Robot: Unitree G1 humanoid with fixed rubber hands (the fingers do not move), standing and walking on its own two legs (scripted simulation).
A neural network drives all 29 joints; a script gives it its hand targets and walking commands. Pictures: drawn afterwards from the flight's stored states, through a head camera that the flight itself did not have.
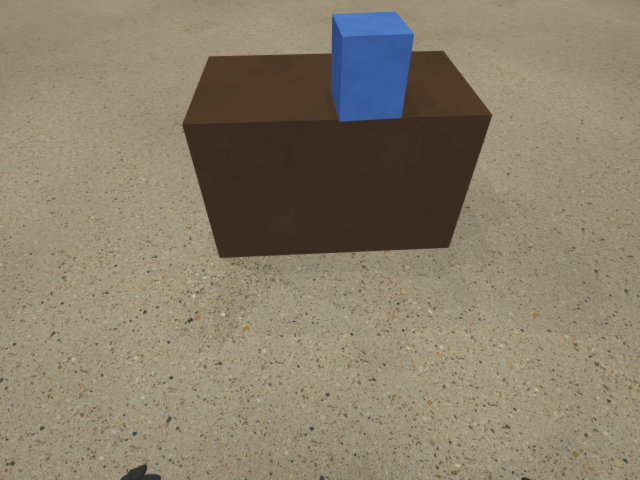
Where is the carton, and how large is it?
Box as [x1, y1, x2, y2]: [331, 12, 413, 121]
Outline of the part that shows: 395,12 332,14 331,93 340,121 392,118 401,116 413,33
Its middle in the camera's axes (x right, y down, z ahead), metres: +0.14 -0.54 +1.22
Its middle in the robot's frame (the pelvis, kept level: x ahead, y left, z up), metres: +1.29 -0.16 -0.01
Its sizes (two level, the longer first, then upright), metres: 0.210 0.200 0.250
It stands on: a pedestal, 0.62 m high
